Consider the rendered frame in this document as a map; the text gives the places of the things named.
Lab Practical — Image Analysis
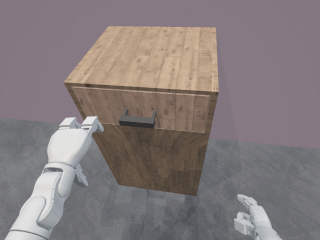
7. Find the left robot hand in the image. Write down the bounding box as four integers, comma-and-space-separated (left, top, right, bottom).
47, 116, 104, 188

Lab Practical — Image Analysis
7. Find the right robot hand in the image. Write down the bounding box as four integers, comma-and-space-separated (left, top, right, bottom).
234, 194, 272, 239

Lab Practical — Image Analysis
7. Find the cabinet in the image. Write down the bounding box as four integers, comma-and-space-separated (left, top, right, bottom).
63, 26, 219, 196

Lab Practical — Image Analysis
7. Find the handle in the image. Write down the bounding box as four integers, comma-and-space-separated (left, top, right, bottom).
118, 108, 157, 129

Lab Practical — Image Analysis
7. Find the drawer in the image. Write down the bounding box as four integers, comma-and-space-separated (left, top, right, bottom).
72, 86, 210, 132

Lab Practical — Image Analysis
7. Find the left robot forearm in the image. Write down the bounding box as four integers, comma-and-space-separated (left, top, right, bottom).
5, 162, 76, 240

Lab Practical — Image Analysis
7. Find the right robot forearm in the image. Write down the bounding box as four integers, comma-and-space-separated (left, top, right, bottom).
254, 226, 282, 240

